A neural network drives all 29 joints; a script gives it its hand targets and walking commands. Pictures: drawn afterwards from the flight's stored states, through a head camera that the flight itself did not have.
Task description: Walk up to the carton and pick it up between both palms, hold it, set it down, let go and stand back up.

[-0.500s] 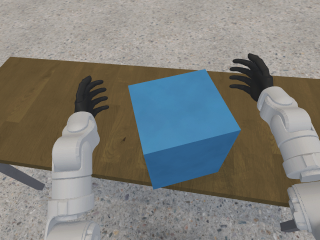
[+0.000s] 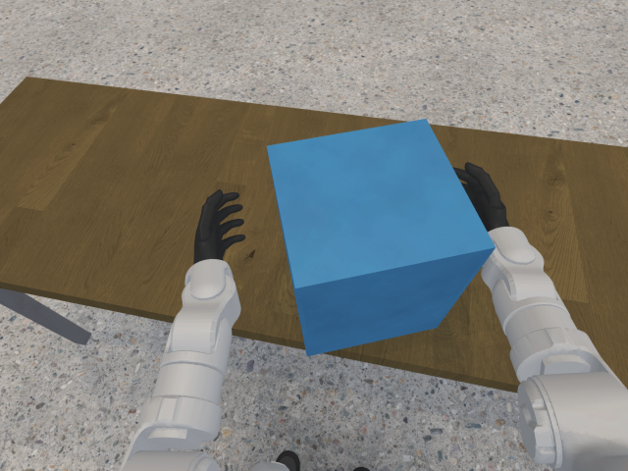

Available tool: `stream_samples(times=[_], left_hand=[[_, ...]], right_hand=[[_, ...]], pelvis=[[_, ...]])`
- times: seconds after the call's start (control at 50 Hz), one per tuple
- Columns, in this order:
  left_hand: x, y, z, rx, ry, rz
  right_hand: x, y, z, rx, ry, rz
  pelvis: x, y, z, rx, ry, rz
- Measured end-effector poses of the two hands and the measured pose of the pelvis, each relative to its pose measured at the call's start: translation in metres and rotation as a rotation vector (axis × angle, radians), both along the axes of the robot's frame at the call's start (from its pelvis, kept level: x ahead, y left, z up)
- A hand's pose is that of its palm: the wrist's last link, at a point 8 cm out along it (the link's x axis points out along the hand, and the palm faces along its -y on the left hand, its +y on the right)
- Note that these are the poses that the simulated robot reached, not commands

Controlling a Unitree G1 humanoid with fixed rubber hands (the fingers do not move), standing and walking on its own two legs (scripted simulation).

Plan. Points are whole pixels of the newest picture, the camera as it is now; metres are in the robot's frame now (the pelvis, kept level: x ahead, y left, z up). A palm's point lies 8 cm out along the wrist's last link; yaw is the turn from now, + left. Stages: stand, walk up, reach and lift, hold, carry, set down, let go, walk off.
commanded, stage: reach and lift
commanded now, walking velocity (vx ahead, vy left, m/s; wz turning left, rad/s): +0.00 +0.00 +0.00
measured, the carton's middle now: (361, 247) +0.41 +0.03 -0.01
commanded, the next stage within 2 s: none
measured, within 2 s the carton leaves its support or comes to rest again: neither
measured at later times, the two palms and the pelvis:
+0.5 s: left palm (228, 254) +0.34 +0.20 +0.03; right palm (479, 218) +0.45 -0.12 +0.04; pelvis +0.01 -0.01 +0.00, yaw +1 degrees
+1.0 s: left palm (245, 251) +0.35 +0.18 +0.03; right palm (473, 223) +0.45 -0.11 +0.03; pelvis +0.01 -0.02 +0.00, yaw +0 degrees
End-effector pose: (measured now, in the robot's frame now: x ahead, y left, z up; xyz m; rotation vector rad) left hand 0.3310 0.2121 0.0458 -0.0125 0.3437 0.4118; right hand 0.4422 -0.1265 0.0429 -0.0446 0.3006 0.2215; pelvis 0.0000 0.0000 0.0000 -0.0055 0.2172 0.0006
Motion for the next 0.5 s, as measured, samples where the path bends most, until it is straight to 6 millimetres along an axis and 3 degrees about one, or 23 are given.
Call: stream_samples(times=[0.16, 0.36, 0.5], left_hand=[[0.0, -0.005, -0.017, -0.003, -0.019, 0.007], [0.006, -0.003, -0.015, 0.001, -0.047, 0.014], [0.011, -0.016, -0.012, -0.004, -0.06, -0.005]], right_hand=[[0.003, -0.006, -0.006, -0.002, -0.01, -0.011], [0.012, -0.001, -0.005, 0.006, -0.02, -0.001], [0.01, 0.007, -0.005, 0.013, -0.032, 0.003]], pelvis=[[0.003, -0.003, -0.002, -0.001, 0.025, -0.009], [0.007, -0.007, -0.003, -0.001, 0.044, -0.003], [0.011, -0.01, -0.002, 0.003, 0.038, 0.008]])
